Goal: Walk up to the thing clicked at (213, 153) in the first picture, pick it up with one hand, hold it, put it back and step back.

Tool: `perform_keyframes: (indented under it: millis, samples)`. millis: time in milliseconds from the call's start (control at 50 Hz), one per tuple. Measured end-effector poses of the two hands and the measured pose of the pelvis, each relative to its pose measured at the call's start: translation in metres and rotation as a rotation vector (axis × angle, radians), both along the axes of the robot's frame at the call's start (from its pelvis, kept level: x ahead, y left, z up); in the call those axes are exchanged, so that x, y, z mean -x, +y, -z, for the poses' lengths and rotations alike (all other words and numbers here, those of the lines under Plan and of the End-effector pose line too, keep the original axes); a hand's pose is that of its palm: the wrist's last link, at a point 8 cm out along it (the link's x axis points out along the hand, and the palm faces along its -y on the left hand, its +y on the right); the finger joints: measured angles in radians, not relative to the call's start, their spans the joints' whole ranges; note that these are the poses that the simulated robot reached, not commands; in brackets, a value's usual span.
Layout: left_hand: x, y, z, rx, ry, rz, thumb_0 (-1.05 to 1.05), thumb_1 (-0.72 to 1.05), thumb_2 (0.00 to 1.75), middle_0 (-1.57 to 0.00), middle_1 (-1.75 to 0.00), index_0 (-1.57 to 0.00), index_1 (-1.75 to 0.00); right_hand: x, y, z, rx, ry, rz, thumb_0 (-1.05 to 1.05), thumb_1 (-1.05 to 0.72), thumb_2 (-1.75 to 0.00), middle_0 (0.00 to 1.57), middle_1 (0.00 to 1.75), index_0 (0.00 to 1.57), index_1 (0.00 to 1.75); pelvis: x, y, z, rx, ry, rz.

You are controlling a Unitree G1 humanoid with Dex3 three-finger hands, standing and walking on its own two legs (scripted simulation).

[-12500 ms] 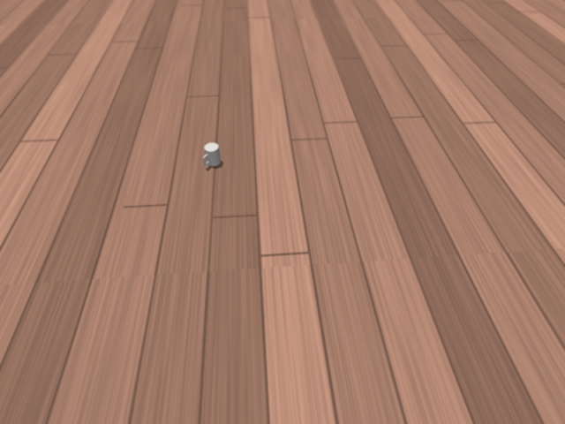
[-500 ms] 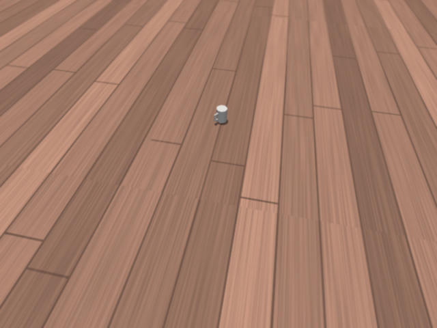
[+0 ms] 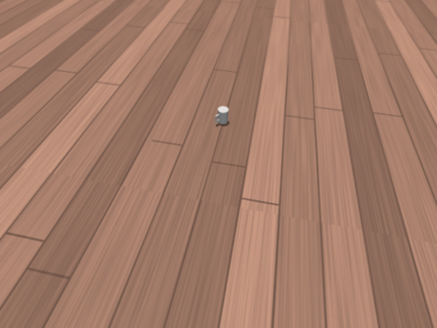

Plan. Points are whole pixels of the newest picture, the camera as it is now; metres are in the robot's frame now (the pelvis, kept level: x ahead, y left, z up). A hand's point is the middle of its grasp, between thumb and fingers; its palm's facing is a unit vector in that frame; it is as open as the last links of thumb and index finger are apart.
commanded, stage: stand
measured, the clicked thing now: (221, 116) +1.55 -0.03 -0.73
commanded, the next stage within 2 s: walk up in 0.64 s
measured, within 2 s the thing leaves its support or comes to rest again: neither
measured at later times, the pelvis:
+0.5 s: pelvis +0.00 +0.00 +0.00, yaw +0 degrees
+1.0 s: pelvis +0.06 -0.02 -0.04, yaw -17 degrees
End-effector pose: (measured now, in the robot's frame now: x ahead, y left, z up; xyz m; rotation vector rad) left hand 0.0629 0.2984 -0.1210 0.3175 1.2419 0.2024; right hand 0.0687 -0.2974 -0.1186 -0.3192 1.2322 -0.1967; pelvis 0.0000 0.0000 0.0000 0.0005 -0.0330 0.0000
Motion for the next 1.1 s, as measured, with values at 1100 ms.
perform_keyframes:
  millis: [1100]
  samples:
    - [-0.139, 0.014, -0.044, -0.238, 0.001, 0.27, 0.0, 0.9, 0.9, -0.21, -0.3, -0.21, -0.3, -0.062, -0.074, 0.016, -0.045, -0.248, 0.205, 0.02, -0.91, -0.9, 0.2, 0.3, 0.2, 0.3, -0.104, -0.019, 0.023, 0.03, -0.008, 0.366]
